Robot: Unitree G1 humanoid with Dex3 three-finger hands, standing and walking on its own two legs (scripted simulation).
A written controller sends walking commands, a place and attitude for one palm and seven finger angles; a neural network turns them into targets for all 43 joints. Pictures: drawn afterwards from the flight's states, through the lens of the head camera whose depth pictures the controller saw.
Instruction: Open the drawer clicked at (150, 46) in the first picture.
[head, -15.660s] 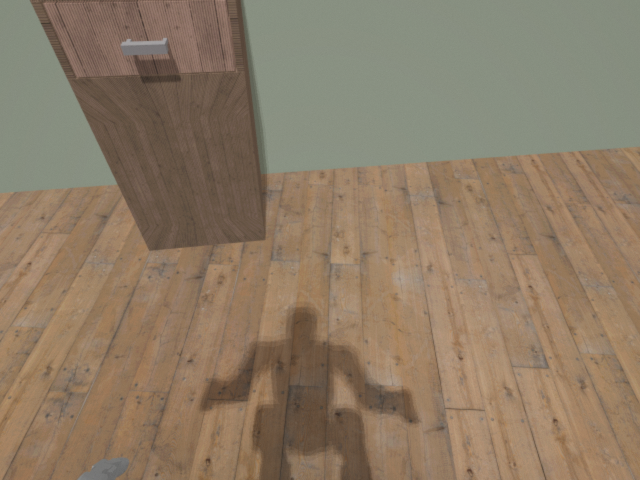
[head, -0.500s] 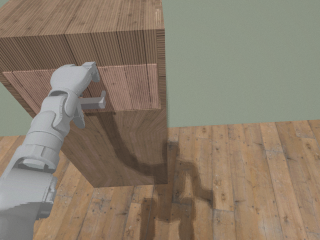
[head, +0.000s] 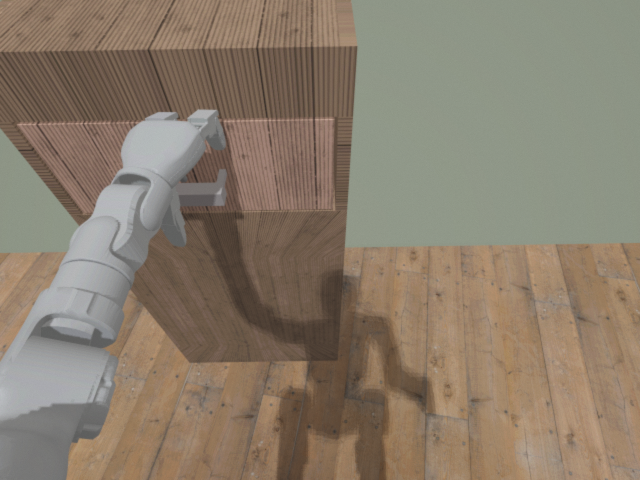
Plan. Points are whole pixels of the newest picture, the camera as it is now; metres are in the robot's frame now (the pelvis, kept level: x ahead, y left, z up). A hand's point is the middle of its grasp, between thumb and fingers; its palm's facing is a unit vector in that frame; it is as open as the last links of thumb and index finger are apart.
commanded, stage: move the hooked fingers above the handle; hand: left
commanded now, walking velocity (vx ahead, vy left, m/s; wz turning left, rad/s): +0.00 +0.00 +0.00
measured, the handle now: (190, 185) +0.51 +0.20 +0.06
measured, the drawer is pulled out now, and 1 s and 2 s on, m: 0.00 0.00 0.00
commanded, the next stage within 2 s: none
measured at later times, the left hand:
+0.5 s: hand (141, 187) +0.45 +0.23 +0.12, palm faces -0.09 +0.01 -1.00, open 13.7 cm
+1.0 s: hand (190, 175) +0.47 +0.17 +0.12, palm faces +0.00 -0.01 -1.00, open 13.4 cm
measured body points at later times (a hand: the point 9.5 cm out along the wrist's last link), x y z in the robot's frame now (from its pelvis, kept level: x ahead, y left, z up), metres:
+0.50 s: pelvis -0.01 -0.02 +0.00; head +0.03 -0.03 +0.45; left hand +0.45 +0.23 +0.17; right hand +0.04 -0.30 -0.13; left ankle +0.01 +0.10 -0.73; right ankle -0.03 -0.12 -0.73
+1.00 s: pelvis -0.01 -0.01 +0.00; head +0.03 -0.04 +0.45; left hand +0.46 +0.17 +0.18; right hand +0.08 -0.26 -0.14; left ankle +0.01 +0.10 -0.73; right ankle -0.03 -0.12 -0.73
